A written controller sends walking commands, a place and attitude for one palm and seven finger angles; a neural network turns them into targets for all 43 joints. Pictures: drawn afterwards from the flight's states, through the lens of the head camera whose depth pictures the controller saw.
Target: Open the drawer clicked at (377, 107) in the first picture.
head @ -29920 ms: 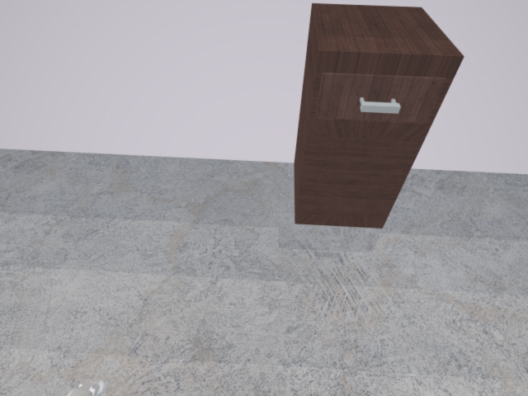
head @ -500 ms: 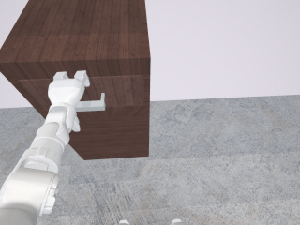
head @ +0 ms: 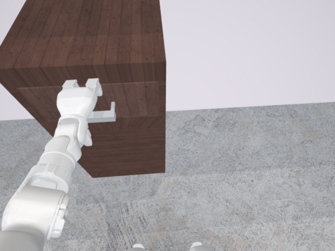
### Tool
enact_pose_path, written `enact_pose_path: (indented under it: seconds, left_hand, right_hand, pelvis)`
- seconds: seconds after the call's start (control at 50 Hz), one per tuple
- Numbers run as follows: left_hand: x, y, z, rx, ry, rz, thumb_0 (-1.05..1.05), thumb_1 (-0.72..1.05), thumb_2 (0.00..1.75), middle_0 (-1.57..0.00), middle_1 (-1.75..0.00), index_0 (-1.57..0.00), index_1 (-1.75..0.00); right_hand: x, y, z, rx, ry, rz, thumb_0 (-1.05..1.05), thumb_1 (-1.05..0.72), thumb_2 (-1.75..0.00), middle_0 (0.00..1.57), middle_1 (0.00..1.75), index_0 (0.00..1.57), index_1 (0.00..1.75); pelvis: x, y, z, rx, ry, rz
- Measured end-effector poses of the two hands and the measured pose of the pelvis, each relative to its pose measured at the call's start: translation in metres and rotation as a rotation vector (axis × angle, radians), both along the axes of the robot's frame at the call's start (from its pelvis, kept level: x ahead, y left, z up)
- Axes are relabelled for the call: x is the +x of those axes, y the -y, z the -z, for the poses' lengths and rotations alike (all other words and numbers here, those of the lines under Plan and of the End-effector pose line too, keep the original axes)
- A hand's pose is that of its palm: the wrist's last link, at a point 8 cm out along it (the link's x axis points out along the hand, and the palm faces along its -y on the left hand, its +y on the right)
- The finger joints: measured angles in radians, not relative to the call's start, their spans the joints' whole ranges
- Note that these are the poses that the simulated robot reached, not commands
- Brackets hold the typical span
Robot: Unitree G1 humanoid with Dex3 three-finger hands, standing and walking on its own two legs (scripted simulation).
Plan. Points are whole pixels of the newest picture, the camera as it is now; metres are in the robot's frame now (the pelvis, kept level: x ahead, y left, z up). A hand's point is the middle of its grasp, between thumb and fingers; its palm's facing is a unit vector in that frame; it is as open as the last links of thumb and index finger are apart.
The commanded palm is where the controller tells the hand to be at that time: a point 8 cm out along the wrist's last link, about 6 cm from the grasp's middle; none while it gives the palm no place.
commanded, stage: re-aim the fingers above the handle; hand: left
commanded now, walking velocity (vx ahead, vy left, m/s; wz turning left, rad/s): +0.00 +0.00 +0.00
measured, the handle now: (95, 111) +0.51 +0.20 -0.04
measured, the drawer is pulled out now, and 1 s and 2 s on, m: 0.00 0.00 0.00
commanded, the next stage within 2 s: lower the fingers behind the handle in 0.44 s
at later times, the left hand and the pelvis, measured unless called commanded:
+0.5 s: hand (88, 113) +0.47 +0.20 +0.01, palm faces -0.03 -0.02 -1.00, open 13.7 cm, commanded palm +0.45 +0.21 +0.08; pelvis +0.00 -0.01 +0.00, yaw +0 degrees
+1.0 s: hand (88, 122) +0.45 +0.21 -0.01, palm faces -0.06 -0.03 -1.00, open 13.8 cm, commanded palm +0.44 +0.21 +0.04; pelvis +0.00 -0.01 -0.01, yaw +0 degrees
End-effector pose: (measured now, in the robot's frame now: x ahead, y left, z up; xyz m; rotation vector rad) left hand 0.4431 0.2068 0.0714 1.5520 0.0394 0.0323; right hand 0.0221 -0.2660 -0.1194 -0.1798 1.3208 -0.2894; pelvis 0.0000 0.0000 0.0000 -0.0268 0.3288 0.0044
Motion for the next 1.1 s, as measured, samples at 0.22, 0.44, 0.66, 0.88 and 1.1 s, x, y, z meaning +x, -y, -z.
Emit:
enact_pose_path:
  seconds: [0.22, 0.44, 0.66, 0.88, 1.1]
  left_hand:
    - [0.002, -0.001, -0.006, 0.007, -0.058, -0.038, 0.00, -0.49, 0.30, -0.32, -1.21, -0.34, -1.21]
    - [0.003, 0.006, 0.003, -0.001, -0.042, 0.014, 0.00, -0.49, 0.30, -0.33, -1.22, -0.34, -1.21]
    - [0.003, 0.008, 0.003, 0.007, -0.024, -0.011, 0.00, -0.49, 0.30, -0.34, -1.22, -0.36, -1.22]
    - [-0.005, 0.001, 0.018, 0.006, -0.086, -0.027, 0.00, -0.49, 0.30, -0.32, -1.21, -0.33, -1.20]
    - [-0.004, -0.004, 0.035, 0.003, -0.017, 0.002, 0.00, -0.49, 0.30, -0.32, -1.20, -0.32, -1.20]
  right_hand:
    - [0.003, 0.003, -0.004, 0.001, 0.024, 0.001, 0.00, -0.90, -0.89, 0.21, 0.30, 0.20, 0.30]
    - [0.005, 0.014, -0.003, -0.027, 0.014, -0.014, 0.00, -0.90, -0.89, 0.20, 0.30, 0.20, 0.30]
    - [0.008, 0.011, 0.001, -0.006, 0.021, -0.009, 0.00, -0.90, -0.89, 0.20, 0.30, 0.20, 0.30]
    - [0.002, 0.010, 0.002, -0.007, 0.018, -0.007, 0.00, -0.90, -0.89, 0.21, 0.30, 0.20, 0.30]
    - [-0.007, 0.012, 0.013, -0.032, -0.021, -0.019, 0.00, -0.90, -0.89, 0.20, 0.30, 0.20, 0.30]
  pelvis:
    - [-0.001, 0.006, -0.004, 0.005, 0.013, -0.003]
    - [0.001, 0.010, 0.000, 0.006, -0.008, -0.008]
    - [0.001, 0.011, 0.000, 0.007, -0.010, -0.004]
    - [-0.002, 0.011, 0.002, 0.008, -0.015, -0.001]
    - [-0.007, 0.007, 0.017, -0.002, -0.063, -0.007]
